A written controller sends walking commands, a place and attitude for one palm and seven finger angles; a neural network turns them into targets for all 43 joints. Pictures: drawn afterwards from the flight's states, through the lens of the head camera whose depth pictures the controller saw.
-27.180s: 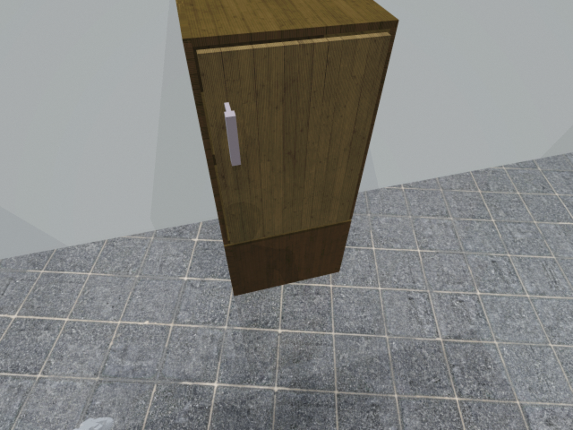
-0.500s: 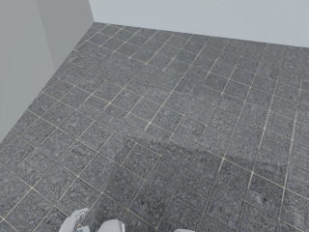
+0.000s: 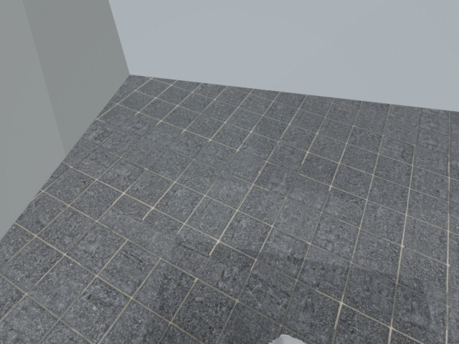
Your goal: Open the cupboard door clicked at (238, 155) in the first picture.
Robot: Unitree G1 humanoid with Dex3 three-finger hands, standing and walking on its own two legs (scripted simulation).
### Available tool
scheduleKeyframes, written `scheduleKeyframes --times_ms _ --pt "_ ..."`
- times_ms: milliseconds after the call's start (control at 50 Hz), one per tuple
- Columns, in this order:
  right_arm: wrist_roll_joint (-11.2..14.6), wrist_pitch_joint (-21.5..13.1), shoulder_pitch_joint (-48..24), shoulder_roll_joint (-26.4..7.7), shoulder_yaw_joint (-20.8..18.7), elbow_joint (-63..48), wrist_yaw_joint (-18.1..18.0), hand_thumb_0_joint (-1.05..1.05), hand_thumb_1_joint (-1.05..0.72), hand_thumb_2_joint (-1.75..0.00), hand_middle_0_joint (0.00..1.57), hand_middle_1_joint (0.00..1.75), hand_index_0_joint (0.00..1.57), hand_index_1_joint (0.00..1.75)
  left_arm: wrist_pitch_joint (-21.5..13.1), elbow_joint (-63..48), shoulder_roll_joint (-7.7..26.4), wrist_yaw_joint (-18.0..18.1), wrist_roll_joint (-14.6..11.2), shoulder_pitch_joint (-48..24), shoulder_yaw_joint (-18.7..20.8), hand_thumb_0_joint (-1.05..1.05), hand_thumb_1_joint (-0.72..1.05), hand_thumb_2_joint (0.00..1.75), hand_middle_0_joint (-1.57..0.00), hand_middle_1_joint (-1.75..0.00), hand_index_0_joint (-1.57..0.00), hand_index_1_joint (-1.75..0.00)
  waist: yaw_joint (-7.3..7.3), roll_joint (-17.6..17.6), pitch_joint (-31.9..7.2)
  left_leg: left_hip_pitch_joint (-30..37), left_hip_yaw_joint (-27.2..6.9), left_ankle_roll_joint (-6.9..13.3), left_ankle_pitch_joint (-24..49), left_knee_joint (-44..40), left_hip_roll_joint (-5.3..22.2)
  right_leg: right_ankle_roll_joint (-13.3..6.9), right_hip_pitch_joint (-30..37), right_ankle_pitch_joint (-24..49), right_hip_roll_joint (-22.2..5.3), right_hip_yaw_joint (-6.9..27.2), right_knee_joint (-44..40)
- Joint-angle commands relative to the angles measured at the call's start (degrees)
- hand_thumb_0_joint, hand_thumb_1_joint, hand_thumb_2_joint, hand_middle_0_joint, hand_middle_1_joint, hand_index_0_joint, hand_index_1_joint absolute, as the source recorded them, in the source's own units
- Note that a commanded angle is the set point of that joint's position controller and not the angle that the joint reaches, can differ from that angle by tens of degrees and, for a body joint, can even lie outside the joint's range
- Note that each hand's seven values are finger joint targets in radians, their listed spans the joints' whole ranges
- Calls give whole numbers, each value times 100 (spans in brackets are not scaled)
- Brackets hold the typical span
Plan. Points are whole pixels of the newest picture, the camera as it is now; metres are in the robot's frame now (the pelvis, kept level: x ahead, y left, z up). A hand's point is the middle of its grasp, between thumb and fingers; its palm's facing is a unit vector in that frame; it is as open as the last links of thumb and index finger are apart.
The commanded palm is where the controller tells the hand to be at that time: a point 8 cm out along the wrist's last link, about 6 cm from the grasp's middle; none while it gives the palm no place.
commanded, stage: walk to a spot facing it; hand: left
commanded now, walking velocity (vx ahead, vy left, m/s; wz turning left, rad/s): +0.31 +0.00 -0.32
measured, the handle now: out of the picture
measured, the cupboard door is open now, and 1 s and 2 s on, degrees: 44 44 44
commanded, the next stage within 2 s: turn to face it in 0.08 s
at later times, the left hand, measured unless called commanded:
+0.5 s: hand (182, 300) +0.24 +0.13 -0.19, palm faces +0.11 -0.98 -0.17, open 7.3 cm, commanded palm none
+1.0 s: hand (190, 278) +0.28 +0.12 -0.16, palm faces +0.39 -0.88 -0.27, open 7.4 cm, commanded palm none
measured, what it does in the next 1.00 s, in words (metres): walks ahead, turning left: right foot, then left foot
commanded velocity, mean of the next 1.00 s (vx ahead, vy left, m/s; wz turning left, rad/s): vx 0.04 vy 0.00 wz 0.48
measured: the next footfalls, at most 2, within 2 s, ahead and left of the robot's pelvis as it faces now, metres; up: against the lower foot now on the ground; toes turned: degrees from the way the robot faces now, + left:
right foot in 0.14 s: +0.18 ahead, -0.15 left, +0.00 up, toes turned -9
left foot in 0.50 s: +0.33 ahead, +0.06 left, +0.00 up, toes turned +12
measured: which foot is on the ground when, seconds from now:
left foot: down 0.00-0.14, up 0.16-0.48, down 0.50-0.80, up 0.82-1.00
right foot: up 0.00-0.12, down 0.14-0.50, up 0.52-0.78, down 0.80-1.00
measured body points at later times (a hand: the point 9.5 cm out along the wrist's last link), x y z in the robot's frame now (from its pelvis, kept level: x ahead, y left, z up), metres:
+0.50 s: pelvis +0.21 -0.05 -0.01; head +0.24 -0.04 +0.43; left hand +0.23 +0.18 -0.18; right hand +0.28 -0.29 -0.16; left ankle +0.29 +0.05 -0.74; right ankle +0.15 -0.14 -0.74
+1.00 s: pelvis +0.29 -0.10 +0.00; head +0.34 -0.09 +0.44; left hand +0.26 +0.16 -0.14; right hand +0.49 -0.31 -0.14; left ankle +0.25 +0.02 -0.69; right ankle +0.29 -0.23 -0.74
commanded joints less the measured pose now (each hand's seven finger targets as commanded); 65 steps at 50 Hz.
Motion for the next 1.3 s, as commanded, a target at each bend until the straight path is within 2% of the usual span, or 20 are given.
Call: scheduleKeyframes --times_ms 0,80,100,120,140,240,340,440,460,480,540,720,740,780,840,1000,1040,1080,1100,1280 --pt "-34 13 376 -933 -215 -67 12 0 -90 -90 20 30 20 30 -136 -428 198 -38 -20 -275 22 0 90 90 -20 -30 -20 -30 -164 688 302 -697 -594 670 -1304 -1597 1387 83 765 341 21 -356 -1263" --pt "-27 95 421 -903 -172 22 21 0 -90 -90 20 30 20 30 -175 -277 460 -13 0 114 102 0 90 90 -20 -30 -20 -30 96 366 152 -725 -205 369 -1227 -492 1052 39 1974 321 303 -516 -2241" --pt "17 98 373 -730 -147 8 50 0 -90 -90 20 30 20 30 -230 -123 762 35 12 667 171 0 90 90 -20 -30 -20 -30 377 -251 -33 -1240 209 163 -1059 667 644 -181 2790 -265 -51 161 -2757" --pt "85 76 351 -375 -52 -138 95 0 -90 -90 20 30 20 30 -305 83 1408 110 19 1400 307 0 90 90 -20 -30 -20 -30 674 -1761 -358 -2448 609 -97 -1615 2451 -62 -812 3760 -873 -1388 2320 -3675" --pt "87 71 128 -514 -69 -306 86 0 -90 -90 20 30 20 30 -293 124 1619 178 -87 1642 320 0 90 90 -20 -30 -20 -30 713 -1685 -586 -2811 -45 -80 -2478 3732 1 -1313 3830 -1003 -2070 3442 -4415" --pt "68 198 343 -148 -12 132 24 0 -90 -90 20 30 20 30 -394 -103 569 333 -50 215 -7 0 90 90 -20 -30 -20 -30 -159 -619 -296 -1900 -657 -166 -981 3348 435 -906 2238 2654 -1428 626 -3969" --pt "102 258 232 42 70 110 86 0 -90 -90 20 30 20 30 -392 20 681 341 -96 160 -18 0 90 90 -20 -30 -20 -30 -153 -542 -251 -1509 -162 -172 -275 1692 77 -632 2660 4127 -1173 -325 -3498" --pt "35 297 576 -475 -49 72 77 0 -90 -90 20 30 20 30 -232 -172 804 398 -126 -14 48 0 90 90 -20 -30 -20 -30 -506 -201 -483 -78 -317 88 1656 550 30 -73 2213 3476 -1036 -777 -1876" --pt "-23 288 876 -959 -149 39 36 0 -90 -90 20 30 20 30 -171 -326 681 400 -168 112 52 0 90 90 -20 -30 -20 -30 -594 943 -760 691 -1649 666 3431 432 994 294 1251 1581 -501 -968 -847" --pt "-31 310 1143 -1385 -242 13 -24 0 -90 -90 20 30 20 30 -126 -506 519 419 -213 99 4 0 90 90 -20 -30 -20 -30 -708 1918 -985 1016 -3186 1483 4644 -19 2109 450 492 -2342 190 -683 581" --pt "-2 347 452 -1343 -252 -301 -116 0 -90 -90 20 30 20 30 -5 -830 567 381 -105 -653 37 0 90 90 -20 -30 -20 -30 -521 1261 -548 -84 -3418 1413 1756 -565 1897 430 -203 -1761 22 340 1517" --pt "-1 506 -625 -1430 -425 -839 -24 0 -90 -90 20 30 20 30 97 -911 579 299 -84 -63 106 0 90 90 -20 -30 -20 -30 -74 887 -594 -1206 -2452 713 -266 -432 752 417 1701 -456 458 -142 -1845" --pt "28 537 -782 -1354 -433 -931 -4 0 -90 -90 20 30 20 30 73 -893 710 313 -71 186 153 0 90 90 -20 -30 -20 -30 61 741 -552 -1630 -2255 504 -629 -174 478 376 2226 -156 357 -113 -2604" --pt "80 551 -983 -721 -359 -1232 88 0 -90 -90 20 30 20 30 13 -1035 1625 382 53 279 311 0 90 90 -20 -30 -20 -30 268 -1872 -268 -2889 -775 -239 -1813 2317 -735 -574 2436 -1108 -2067 2520 -4438" --pt "59 608 -936 -795 -366 -1123 157 0 -90 -90 20 30 20 30 -29 -1264 1272 419 -2 -530 171 0 90 90 -20 -30 -20 -30 -153 -1269 -101 -2528 -926 -232 -1538 4371 -145 -718 1770 1151 -1762 1218 -3758" --pt "119 525 -1111 -637 -152 -1175 225 0 -90 -90 20 30 20 30 -83 -1000 1512 377 -24 120 181 0 90 90 -20 -30 -20 -30 20 -1140 -541 -1192 13 -199 -809 1121 -487 -222 2988 4886 -1395 -328 -2241" --pt "52 471 -341 -1036 -247 -1000 189 0 -90 -90 20 30 20 30 -83 -1122 1516 349 -103 -120 189 0 90 90 -20 -30 -20 -30 -454 -696 -976 433 -203 21 945 157 -249 152 2085 4132 -1304 -649 -1053" --pt "61 468 503 -2124 -493 -842 124 0 -90 -90 20 30 20 30 -4 -1563 970 332 -124 -422 23 0 90 90 -20 -30 -20 -30 -819 1676 -1412 1813 -3214 1609 4791 20 2297 635 -411 -2274 -148 -272 1260" --pt "67 473 529 -2078 -475 -849 67 0 -90 -90 20 30 20 30 82 -1716 1075 391 -84 -792 23 0 90 90 -20 -30 -20 -30 -846 775 -1113 1442 -3136 1677 4088 88 2290 627 -654 -2138 -205 153 1480" --pt "0 515 -797 -1601 -401 -1103 13 0 -90 -90 20 30 20 30 187 -1309 828 259 -98 -425 87 0 90 90 -20 -30 -20 -30 -187 1112 -335 -736 -2361 842 475 -441 848 520 937 -793 281 -23 -829"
